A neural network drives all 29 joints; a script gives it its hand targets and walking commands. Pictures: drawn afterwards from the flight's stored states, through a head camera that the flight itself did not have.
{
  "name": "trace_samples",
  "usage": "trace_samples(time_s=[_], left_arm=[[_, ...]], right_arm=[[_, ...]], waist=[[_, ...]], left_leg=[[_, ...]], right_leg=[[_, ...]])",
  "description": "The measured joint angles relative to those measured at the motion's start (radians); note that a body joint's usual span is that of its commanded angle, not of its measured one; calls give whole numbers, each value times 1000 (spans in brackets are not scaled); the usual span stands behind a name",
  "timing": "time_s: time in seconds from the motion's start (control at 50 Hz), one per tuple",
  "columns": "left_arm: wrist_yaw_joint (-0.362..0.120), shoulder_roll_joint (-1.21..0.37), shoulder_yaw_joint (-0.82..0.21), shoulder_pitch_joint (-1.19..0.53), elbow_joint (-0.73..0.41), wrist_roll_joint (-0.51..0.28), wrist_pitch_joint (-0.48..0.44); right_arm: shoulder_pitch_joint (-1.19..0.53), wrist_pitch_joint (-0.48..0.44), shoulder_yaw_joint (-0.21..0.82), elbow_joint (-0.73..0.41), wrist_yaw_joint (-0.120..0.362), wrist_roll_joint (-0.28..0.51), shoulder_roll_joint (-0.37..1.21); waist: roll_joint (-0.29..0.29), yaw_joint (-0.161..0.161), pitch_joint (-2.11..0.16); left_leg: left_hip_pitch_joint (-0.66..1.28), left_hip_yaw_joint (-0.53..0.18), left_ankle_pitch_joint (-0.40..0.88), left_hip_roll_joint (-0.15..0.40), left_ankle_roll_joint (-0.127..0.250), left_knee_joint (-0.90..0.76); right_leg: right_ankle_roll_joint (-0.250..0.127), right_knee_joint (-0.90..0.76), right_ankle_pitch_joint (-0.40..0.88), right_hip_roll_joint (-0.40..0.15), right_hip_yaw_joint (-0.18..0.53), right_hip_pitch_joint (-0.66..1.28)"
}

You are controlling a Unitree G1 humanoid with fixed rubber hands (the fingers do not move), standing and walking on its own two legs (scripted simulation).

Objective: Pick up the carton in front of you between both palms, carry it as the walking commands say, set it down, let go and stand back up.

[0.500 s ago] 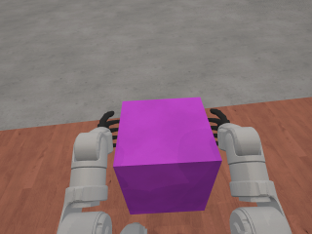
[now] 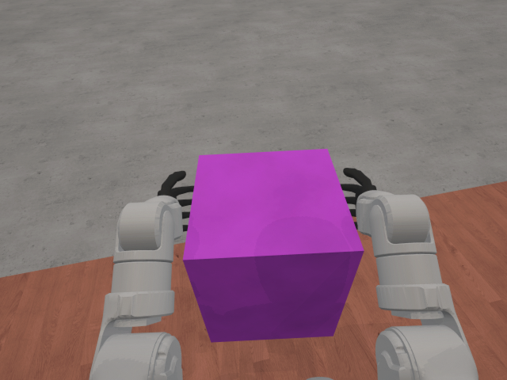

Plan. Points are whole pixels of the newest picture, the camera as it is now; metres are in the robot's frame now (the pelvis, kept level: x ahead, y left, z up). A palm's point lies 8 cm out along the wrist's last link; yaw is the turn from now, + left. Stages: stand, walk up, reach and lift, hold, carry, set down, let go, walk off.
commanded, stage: carry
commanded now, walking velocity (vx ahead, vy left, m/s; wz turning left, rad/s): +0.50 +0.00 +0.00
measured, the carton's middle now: (267, 247) +0.33 -0.01 +0.03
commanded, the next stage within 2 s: none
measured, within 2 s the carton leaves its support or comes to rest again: neither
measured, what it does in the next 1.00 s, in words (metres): goes down: right foot, then left foot 0.03 m lower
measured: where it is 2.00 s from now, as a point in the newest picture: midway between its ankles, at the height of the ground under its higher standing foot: (261, 197)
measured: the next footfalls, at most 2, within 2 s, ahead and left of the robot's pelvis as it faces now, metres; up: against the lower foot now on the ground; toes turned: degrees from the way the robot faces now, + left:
right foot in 0.36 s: +0.37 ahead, -0.10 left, -0.03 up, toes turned -3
left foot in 0.88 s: +0.68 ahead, -0.02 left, -0.06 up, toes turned +4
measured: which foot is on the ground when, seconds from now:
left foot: down 0.00-0.36, up 0.38-0.86, down 0.88-1.00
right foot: up 0.00-0.34, down 0.36-0.86, up 0.88-1.00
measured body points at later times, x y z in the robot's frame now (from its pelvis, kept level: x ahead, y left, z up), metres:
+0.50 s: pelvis +0.29 -0.06 -0.02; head +0.33 -0.07 +0.43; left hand +0.64 +0.10 +0.05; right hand +0.66 -0.21 +0.04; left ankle +0.19 +0.07 -0.65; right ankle +0.33 -0.10 -0.75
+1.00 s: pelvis +0.60 -0.05 -0.06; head +0.60 -0.04 +0.39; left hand +0.96 +0.10 +0.05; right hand +0.95 -0.20 +0.05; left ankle +0.65 -0.02 -0.78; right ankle +0.49 -0.16 -0.68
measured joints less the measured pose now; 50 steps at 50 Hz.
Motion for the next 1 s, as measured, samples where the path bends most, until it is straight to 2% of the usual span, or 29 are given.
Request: trace_samples(time_s=[0.1,0.22,0.3,0.34,0.36,0.38,0.42,0.44,0.48,0.52,0.62,0.7,0.78,0.84,0.86,0.88,0.92,0.94,0.96,1.0], left_arm=[[0,-16,23,21,-35,17,-15],[2,-9,26,24,-118,4,-23],[3,-14,44,19,-126,4,-21],[0,-27,52,13,-98,15,-22],[-3,-35,56,5,-73,26,-25],[-4,-47,58,2,-49,39,-37],[-5,-56,46,11,-17,55,-58],[-5,-58,43,25,-10,57,-61],[-6,-51,32,58,-7,50,-62],[-6,-42,27,83,-28,36,-65],[7,-41,35,87,-128,-3,-91],[7,-49,45,86,-169,-13,-100],[6,-50,38,67,-172,-24,-101],[3,-26,21,42,-135,-26,-83],[0,-14,19,33,-115,-27,-75],[-3,1,17,23,-93,-30,-66],[-9,33,11,-7,-37,-38,-59],[-10,38,4,-16,-7,-42,-57],[-9,34,-3,-18,14,-39,-51],[-8,20,-13,-11,33,-20,-26]], right_arm=[[-9,-30,-11,11,0,-1,13],[-22,-43,-12,-55,-1,-6,25],[-29,-41,-10,-59,-1,-10,27],[-23,-37,-9,-43,-1,-7,19],[-21,-35,-8,-30,-1,-3,11],[-23,-40,-9,-9,2,3,-2],[-26,-56,-13,34,8,13,-18],[-18,-61,-11,48,8,14,-15],[0,-66,-9,65,8,5,-2],[15,-70,5,50,8,-3,8],[41,-89,4,-79,3,-11,29],[71,-99,-4,-153,-1,-21,50],[80,-79,-6,-206,-3,-26,45],[57,-57,-15,-181,-3,-33,44],[42,-51,-15,-155,-3,-37,46],[23,-44,-12,-124,-3,-43,47],[-2,-45,0,-70,-2,-55,45],[-7,-35,3,-51,-2,-54,37],[-5,-22,4,-37,-2,-46,25],[3,-1,3,-11,-1,-23,9]], waist=[[-1,3,12],[2,-2,19],[4,-20,-17],[0,-21,-37],[-15,-19,-48],[-6,-6,-57],[14,17,-44],[13,23,-32],[3,32,-8],[1,42,23],[8,65,76],[15,81,58],[23,107,21],[26,106,-13],[33,99,-23],[47,92,-38],[15,50,-51],[11,34,-49],[14,24,-45],[16,13,-37]], left_leg=[[87,-10,-51,3,-7,-51],[196,-38,-129,10,-35,-96],[265,-54,-222,9,-55,-80],[285,-57,-289,8,-64,1],[275,-55,-318,-2,-71,90],[231,-59,-331,6,-79,225],[105,-95,-374,15,-80,511],[45,-105,-360,15,-75,603],[-60,-100,-318,33,-71,668],[-148,-93,-275,61,-79,641],[-311,-98,-146,104,-80,521],[-341,-81,-23,98,-78,370],[-275,-26,114,65,-64,124],[-163,34,237,19,-46,-73],[-110,49,273,11,-37,-119],[-56,49,295,19,-8,-139],[-62,42,105,-4,38,-36],[-67,37,50,-12,44,10],[-59,33,19,-14,41,33],[-21,33,-8,-18,33,32]], right_leg=[[26,-190,127,-58,3,-112],[27,-419,284,-53,-29,-117],[7,-597,367,-17,-80,-54],[-17,-723,433,6,-115,25],[-41,-753,497,3,-121,70],[-64,-716,426,14,-120,75],[-84,-621,297,37,-126,59],[-92,-607,276,40,-127,67],[-97,-618,267,39,-127,103],[-100,-645,253,41,-125,145],[-101,-697,204,46,-118,240],[-93,-729,147,50,-102,326],[-83,-739,64,67,-86,429],[-72,-657,-19,85,-93,488],[-61,-579,-42,96,-101,490],[-40,-459,-54,110,-110,468],[3,-146,-111,95,-82,346],[2,-16,-123,92,-57,278],[-5,64,-106,85,-37,217],[-5,98,-35,45,-9,113]])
